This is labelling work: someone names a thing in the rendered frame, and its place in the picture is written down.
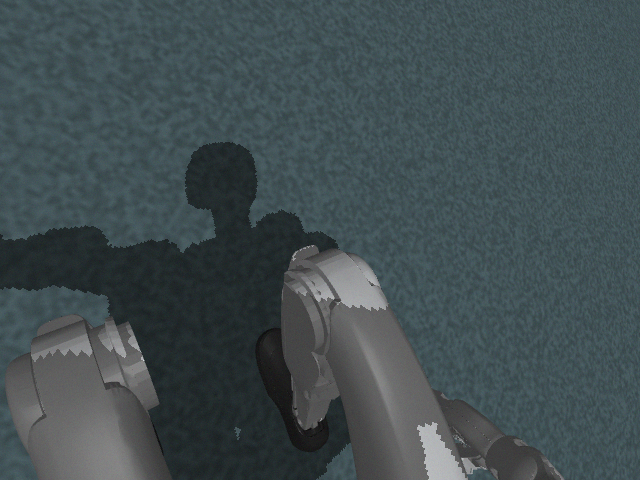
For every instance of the right robot hand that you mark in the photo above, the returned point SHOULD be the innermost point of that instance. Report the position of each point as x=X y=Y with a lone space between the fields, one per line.
x=470 y=427

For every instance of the right robot foot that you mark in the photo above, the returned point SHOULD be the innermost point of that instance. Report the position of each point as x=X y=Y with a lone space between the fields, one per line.
x=277 y=381

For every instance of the right robot arm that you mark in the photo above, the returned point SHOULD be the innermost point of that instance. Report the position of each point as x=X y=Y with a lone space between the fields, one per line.
x=510 y=458

